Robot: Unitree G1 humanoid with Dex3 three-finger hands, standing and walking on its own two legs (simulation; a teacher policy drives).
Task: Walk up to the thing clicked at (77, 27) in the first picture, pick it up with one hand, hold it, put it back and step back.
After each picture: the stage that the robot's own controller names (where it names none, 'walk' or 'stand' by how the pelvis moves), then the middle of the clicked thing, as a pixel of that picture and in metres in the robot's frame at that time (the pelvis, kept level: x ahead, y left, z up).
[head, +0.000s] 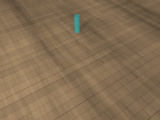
stand; (77, 23) +1.82 +0.07 -0.65
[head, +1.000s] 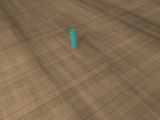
walk; (73, 38) +1.69 +0.24 -0.65
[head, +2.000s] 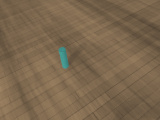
walk; (64, 58) +1.13 +0.30 -0.65
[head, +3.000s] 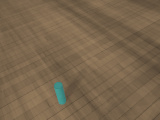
walk; (60, 93) +0.74 +0.25 -0.65
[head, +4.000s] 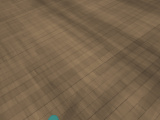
stand; out of the picture +0.45 +0.25 -0.65
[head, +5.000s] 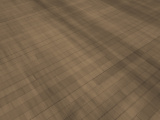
stand; out of the picture +0.41 +0.21 -0.66
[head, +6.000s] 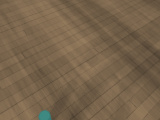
walk; out of the picture +0.36 +0.19 -0.63
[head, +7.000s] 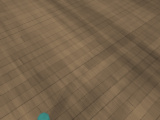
stand; out of the picture +0.38 +0.21 -0.63
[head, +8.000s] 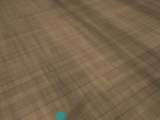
stand; out of the picture +0.51 +0.18 -0.65
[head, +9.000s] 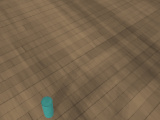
walk; (48, 107) +0.45 +0.19 -0.61
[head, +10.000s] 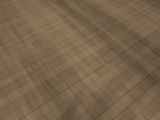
walk; out of the picture +0.32 +0.21 -0.63
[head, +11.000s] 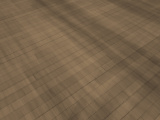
stand; out of the picture +0.36 +0.19 -0.63
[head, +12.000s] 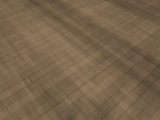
stand; out of the picture +0.34 +0.20 -0.66
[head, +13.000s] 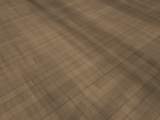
stand; out of the picture +0.35 +0.20 -0.66
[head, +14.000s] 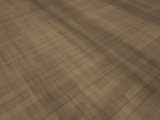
stand; out of the picture +0.33 +0.20 -0.66
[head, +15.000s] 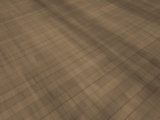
go down; out of the picture +0.34 +0.19 -0.66
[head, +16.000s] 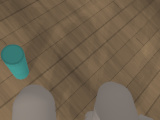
go down; (17, 64) +0.43 +0.23 -0.24
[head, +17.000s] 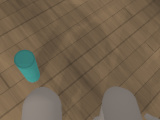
approach; (29, 68) +0.43 +0.22 -0.25
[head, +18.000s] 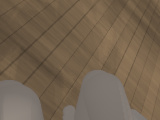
close in; out of the picture +0.41 +0.26 -0.16
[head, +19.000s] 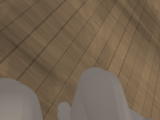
close; out of the picture +0.41 +0.27 -0.15
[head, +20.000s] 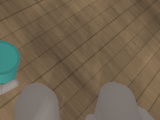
lift; (2, 69) +0.35 +0.25 -0.04
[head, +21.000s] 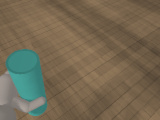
hold; (31, 88) +0.31 +0.16 +0.09
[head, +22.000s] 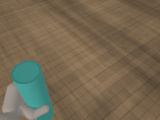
hold; (36, 96) +0.30 +0.16 +0.06
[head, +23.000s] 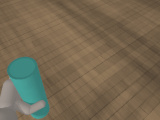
hold; (32, 92) +0.31 +0.17 +0.04
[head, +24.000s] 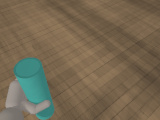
crouch; (38, 93) +0.32 +0.16 +0.04
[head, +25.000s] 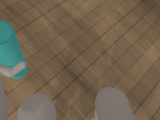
crouch; (10, 55) +0.44 +0.21 -0.04
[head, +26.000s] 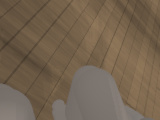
lower; out of the picture +0.42 +0.28 -0.16
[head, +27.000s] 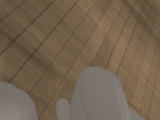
lower; out of the picture +0.42 +0.29 -0.16
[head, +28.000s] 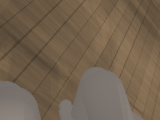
lower; out of the picture +0.41 +0.28 -0.15
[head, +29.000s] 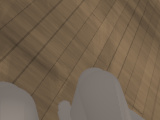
lower; out of the picture +0.41 +0.26 -0.15
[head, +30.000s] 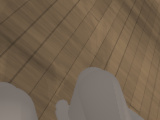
loosen; out of the picture +0.42 +0.26 -0.16
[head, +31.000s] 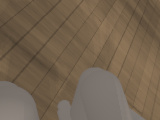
withdraw; out of the picture +0.40 +0.28 -0.16
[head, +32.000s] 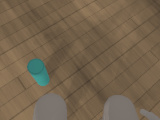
walk; (40, 74) +0.44 +0.22 -0.33
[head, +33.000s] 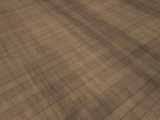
stand; out of the picture +0.37 +0.18 -0.59
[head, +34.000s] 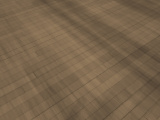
stand; out of the picture +0.37 +0.19 -0.60
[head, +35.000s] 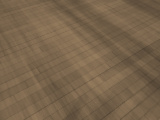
stand; out of the picture +0.38 +0.19 -0.61
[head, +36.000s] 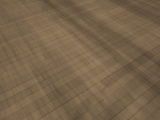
stand; out of the picture +0.39 +0.18 -0.65
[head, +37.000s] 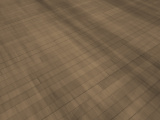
stand; out of the picture +0.36 +0.20 -0.66
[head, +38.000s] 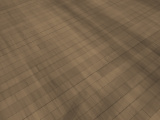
walk; out of the picture +0.37 +0.21 -0.65
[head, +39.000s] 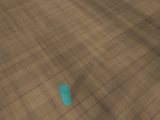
walk; (66, 95) +0.56 +0.16 -0.64
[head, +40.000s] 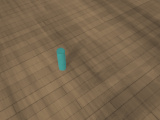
walk; (61, 59) +0.92 +0.16 -0.62
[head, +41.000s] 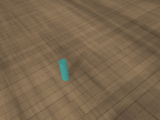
stand; (64, 70) +0.98 +0.21 -0.64
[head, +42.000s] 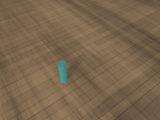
stand; (62, 72) +0.97 +0.20 -0.66
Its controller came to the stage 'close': yes
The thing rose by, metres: 0.68
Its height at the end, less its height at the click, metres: +0.00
